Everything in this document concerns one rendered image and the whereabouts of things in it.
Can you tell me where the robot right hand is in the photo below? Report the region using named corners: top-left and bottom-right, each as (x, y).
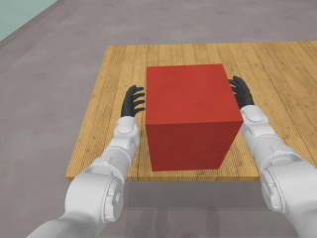
top-left (228, 75), bottom-right (255, 110)

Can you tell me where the table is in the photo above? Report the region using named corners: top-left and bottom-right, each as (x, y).
top-left (65, 41), bottom-right (317, 181)

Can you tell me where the carton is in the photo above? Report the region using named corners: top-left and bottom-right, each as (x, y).
top-left (145, 63), bottom-right (244, 172)

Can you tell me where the robot right upper arm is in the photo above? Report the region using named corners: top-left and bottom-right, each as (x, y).
top-left (260, 161), bottom-right (317, 238)

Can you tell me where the robot left upper arm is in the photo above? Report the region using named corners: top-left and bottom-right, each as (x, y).
top-left (26, 172), bottom-right (124, 238)

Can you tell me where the robot left hand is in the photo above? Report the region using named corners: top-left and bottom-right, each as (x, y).
top-left (120, 84), bottom-right (146, 118)

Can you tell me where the right robot forearm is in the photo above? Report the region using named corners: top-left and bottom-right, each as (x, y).
top-left (239, 105), bottom-right (317, 172)

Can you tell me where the left robot forearm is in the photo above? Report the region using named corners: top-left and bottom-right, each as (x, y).
top-left (64, 116), bottom-right (141, 210)

